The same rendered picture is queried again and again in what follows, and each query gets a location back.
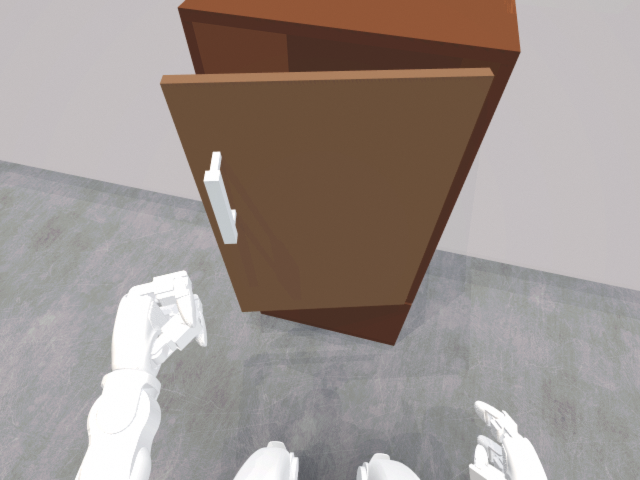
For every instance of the robot right shin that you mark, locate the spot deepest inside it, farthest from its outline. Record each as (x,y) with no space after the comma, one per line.
(380,456)

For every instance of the robot left forearm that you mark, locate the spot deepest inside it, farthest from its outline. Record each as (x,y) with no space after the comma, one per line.
(121,426)

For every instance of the robot left shin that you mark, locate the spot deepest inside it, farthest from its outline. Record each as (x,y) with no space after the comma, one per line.
(276,444)

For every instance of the handle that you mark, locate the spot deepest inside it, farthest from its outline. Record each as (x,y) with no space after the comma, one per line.
(226,218)

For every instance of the right robot hand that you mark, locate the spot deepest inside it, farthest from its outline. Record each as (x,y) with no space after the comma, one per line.
(515,460)

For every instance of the robot shin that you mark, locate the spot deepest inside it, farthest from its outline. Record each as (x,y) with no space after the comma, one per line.
(380,456)
(276,444)

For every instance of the cupboard door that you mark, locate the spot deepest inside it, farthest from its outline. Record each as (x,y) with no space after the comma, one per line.
(338,178)

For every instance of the left robot hand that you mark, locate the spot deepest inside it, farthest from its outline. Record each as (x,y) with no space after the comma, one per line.
(139,321)

